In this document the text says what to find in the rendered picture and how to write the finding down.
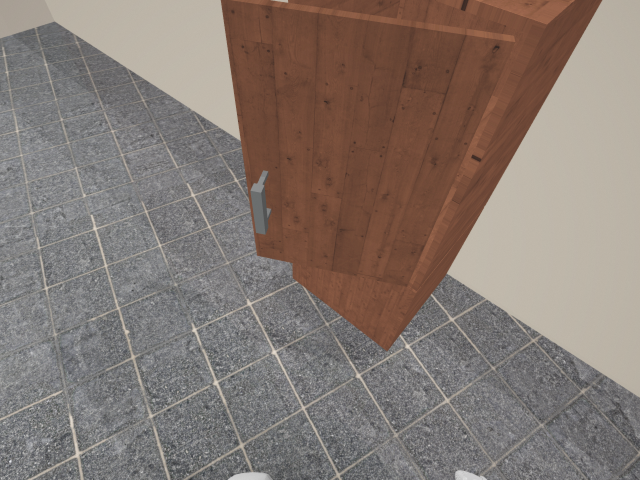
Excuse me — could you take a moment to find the cupboard door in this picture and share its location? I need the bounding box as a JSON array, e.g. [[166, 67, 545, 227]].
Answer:
[[221, 0, 515, 287]]

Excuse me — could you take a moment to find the handle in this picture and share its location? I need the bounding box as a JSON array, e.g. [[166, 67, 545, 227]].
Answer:
[[250, 170, 271, 235]]

